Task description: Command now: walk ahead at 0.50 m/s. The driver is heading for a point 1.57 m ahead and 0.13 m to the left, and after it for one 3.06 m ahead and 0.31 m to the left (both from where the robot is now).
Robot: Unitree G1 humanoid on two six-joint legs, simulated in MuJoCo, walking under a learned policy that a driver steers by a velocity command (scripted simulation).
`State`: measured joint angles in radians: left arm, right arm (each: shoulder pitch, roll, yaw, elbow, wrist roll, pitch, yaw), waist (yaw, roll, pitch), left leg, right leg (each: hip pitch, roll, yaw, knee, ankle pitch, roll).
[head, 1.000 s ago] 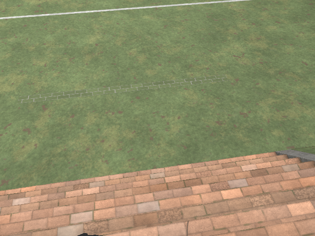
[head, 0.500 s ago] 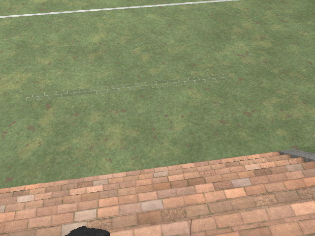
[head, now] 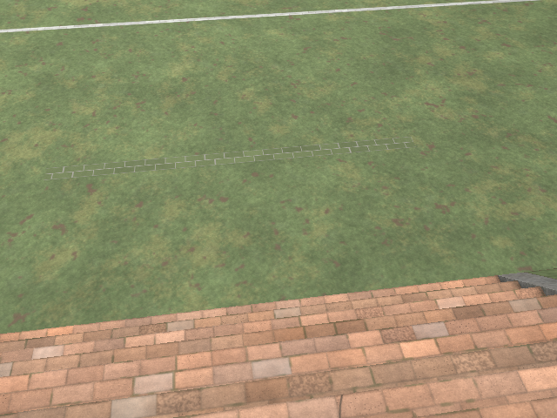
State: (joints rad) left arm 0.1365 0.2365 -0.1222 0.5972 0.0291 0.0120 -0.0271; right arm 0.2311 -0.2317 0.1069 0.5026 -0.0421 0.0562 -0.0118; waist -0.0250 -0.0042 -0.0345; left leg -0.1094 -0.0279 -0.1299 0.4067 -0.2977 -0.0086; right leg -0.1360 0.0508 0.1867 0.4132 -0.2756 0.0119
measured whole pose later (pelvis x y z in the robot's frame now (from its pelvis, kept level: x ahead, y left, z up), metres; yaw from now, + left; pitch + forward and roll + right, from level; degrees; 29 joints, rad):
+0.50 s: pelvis +0.00 +0.00 +0.00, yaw +0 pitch +0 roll +0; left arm 0.15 0.23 -0.12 0.60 0.03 0.02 -0.02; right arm 0.23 -0.23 0.11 0.51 -0.04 0.05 -0.01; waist -0.02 0.00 -0.03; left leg -0.11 -0.03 -0.14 0.40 -0.29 -0.01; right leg -0.13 0.04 0.18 0.40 -0.27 0.02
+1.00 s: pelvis +0.00 +0.00 +0.00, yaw +1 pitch +0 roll +0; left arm 0.19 0.23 -0.11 0.63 0.01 0.02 -0.03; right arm 0.26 -0.23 0.09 0.56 -0.02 0.05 0.00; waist -0.02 0.00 -0.04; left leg -0.09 -0.03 -0.15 0.39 -0.29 -0.01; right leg -0.11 0.04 0.18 0.38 -0.26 0.01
